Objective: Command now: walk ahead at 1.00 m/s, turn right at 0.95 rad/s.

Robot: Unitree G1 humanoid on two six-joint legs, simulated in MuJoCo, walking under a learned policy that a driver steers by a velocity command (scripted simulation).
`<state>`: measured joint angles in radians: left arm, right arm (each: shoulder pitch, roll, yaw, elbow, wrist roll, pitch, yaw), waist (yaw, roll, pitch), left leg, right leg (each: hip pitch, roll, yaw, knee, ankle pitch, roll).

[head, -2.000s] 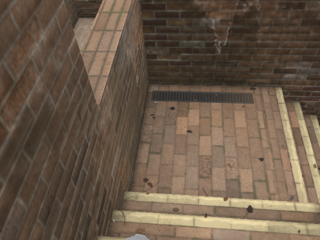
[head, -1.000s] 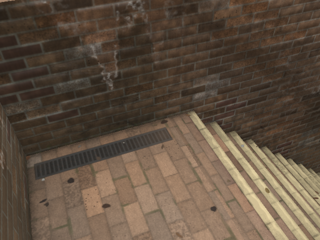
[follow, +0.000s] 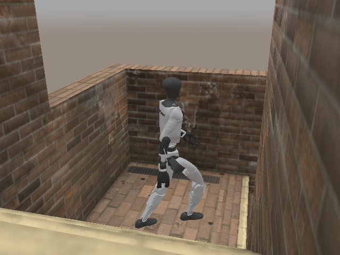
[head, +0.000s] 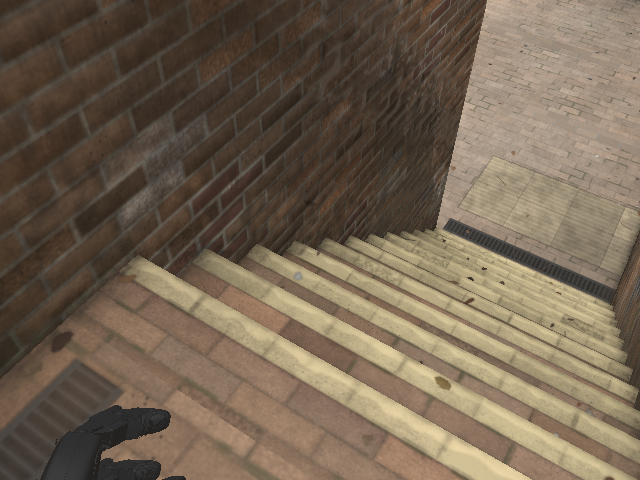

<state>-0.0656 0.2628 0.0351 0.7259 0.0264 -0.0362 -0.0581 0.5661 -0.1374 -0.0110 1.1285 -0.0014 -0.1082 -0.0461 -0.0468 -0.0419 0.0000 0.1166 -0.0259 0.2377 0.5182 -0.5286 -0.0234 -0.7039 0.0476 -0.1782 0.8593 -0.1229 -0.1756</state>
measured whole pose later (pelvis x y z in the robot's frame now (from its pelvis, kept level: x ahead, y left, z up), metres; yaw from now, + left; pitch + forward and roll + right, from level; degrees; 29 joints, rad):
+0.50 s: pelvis +0.44 +0.03 +0.02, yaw -30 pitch +2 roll +1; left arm 0.36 0.32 0.06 0.77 0.04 -0.10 -0.07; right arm 0.14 -0.24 0.01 0.66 -0.05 -0.10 0.02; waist 0.04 -0.03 0.05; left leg -0.46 0.07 0.03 0.62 -0.18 -0.02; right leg -0.46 0.13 0.12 1.46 -0.54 0.01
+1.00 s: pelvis +0.51 +0.01 +0.02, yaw -40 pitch +3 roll +0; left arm 0.27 0.26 -0.04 0.68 0.01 -0.06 -0.08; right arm 0.14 -0.28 0.03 0.64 -0.04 -0.06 0.06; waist 0.02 0.02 -0.01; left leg -0.48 0.08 -0.03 0.96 -0.53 -0.18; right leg -0.46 0.04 -0.02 0.62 -0.22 -0.05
